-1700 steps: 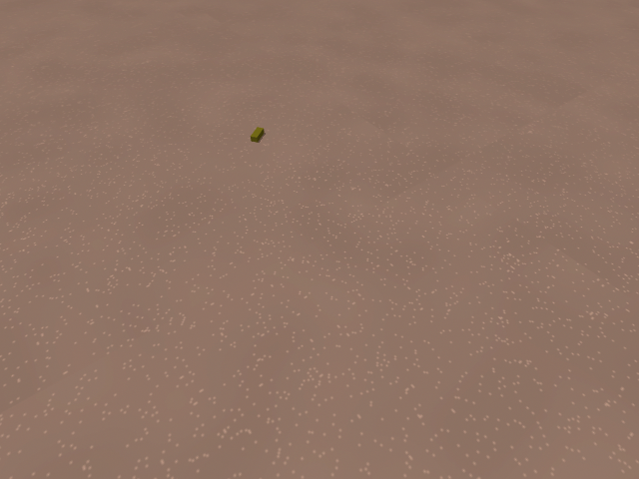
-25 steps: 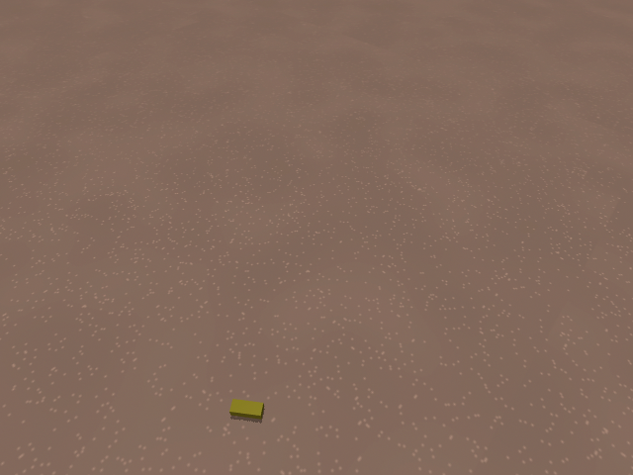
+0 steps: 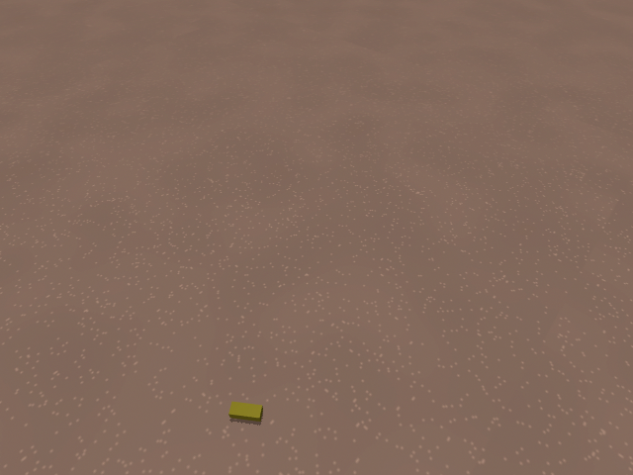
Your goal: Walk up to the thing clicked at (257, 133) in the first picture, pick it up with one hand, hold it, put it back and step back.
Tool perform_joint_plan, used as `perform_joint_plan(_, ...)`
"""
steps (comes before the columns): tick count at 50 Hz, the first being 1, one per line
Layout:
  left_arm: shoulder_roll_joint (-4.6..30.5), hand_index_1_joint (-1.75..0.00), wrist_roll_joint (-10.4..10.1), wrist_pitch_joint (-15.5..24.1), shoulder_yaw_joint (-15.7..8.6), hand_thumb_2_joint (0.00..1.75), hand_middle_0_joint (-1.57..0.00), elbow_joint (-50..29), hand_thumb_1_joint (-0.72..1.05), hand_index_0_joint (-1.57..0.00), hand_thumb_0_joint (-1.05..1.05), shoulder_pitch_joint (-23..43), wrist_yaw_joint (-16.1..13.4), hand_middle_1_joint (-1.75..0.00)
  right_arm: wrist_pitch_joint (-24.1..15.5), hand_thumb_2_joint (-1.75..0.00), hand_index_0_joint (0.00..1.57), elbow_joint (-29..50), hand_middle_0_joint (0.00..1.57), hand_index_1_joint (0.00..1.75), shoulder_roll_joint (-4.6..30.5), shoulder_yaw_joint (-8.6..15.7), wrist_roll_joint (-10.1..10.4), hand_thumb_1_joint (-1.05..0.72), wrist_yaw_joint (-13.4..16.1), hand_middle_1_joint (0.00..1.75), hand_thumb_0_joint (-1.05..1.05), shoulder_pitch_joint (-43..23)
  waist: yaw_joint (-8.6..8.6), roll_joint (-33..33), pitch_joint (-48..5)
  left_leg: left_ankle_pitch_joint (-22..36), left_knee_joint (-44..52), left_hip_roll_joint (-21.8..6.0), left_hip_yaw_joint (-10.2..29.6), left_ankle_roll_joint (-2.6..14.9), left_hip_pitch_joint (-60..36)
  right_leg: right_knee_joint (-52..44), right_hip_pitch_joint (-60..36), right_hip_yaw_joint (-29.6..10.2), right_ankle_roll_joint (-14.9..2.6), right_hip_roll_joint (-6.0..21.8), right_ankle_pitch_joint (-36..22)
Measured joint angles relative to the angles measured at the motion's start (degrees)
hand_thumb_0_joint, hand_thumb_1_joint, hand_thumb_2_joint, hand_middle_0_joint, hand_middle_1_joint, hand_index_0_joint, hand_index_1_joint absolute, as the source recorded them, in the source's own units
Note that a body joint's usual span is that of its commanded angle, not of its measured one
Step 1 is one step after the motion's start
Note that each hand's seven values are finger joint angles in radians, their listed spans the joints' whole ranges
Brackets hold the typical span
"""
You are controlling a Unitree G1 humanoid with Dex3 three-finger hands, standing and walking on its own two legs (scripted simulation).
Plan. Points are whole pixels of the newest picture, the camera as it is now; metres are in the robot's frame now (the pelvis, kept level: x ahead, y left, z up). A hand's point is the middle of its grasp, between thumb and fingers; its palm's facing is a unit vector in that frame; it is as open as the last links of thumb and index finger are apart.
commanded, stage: stand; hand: left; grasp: from above
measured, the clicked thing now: (246, 411) +0.47 +0.22 -0.76
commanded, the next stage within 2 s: step back in 1.44 s
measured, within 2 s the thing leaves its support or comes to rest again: neither
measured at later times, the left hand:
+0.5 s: hand out of the picture +0.09 +0.24 -0.16, palm faces +0.02 -0.94 -0.34, open 7.4 cm
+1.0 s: hand out of the picture +0.08 +0.25 -0.16, palm faces +0.02 -0.94 -0.34, open 7.4 cm
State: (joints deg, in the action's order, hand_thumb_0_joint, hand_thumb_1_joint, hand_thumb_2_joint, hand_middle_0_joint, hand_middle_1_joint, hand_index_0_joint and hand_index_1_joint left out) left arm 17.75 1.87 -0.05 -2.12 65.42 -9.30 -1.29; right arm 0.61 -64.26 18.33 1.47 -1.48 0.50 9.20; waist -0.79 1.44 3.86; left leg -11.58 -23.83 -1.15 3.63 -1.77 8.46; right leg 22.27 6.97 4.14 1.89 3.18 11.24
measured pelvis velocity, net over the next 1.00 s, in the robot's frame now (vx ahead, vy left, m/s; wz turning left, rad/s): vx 0.02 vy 0.00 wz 0.00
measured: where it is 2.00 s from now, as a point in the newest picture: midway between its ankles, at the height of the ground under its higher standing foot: outside the picture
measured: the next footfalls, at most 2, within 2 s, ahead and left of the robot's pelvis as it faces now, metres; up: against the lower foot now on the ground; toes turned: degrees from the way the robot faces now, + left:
none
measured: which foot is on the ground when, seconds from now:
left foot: down 0.00-1.00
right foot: down 0.00-1.00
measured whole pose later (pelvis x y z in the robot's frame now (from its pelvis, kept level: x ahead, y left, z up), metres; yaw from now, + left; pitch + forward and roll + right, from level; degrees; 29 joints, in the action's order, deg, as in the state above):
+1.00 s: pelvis +0.02 +0.00 +0.00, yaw +0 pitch -3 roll +0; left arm 18.4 1.2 0.2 -2.0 66.2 -6.8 -0.4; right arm 0.0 -65.3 19.1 0.2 -1.1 0.2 6.5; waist -0.7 1.0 3.6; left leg -11.0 -20.2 -1.5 3.5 -2.1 6.5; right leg 19.2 5.3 4.2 1.6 2.9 10.9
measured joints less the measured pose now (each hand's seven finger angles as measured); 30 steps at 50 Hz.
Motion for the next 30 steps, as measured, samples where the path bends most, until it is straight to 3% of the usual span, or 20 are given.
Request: perform_joint_plan(30,0.0,-0.3,-0.7,0.2,0.0,0.9,-0.2,0.6,0.9,-0.2,0.01,3.8,0.5,-0.3,-0.8,-0.9,0.21,-0.7,0.21,0.3,0.6,-1.3,0.3,-0.91,0.2,0.3,0.01,-3.0,0.03,-0.2,-0.2,0.2,3.0,-0.2,-0.2,-0.21,-2.1,-2.7,-1.8,0.0,-0.1,-0.2,0.0)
